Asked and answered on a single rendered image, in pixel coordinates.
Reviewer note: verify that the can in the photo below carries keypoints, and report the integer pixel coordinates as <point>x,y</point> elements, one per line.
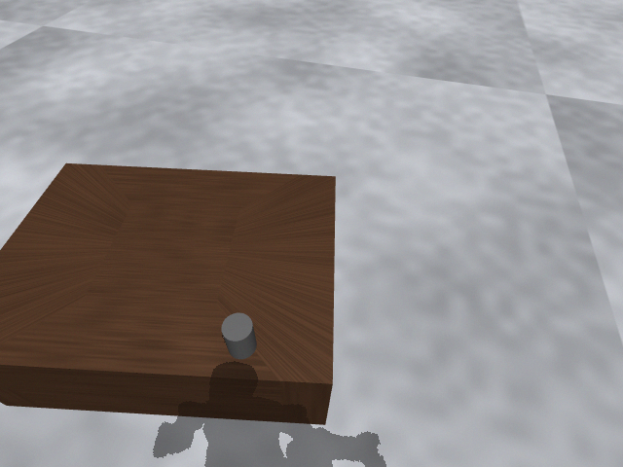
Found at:
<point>238,333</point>

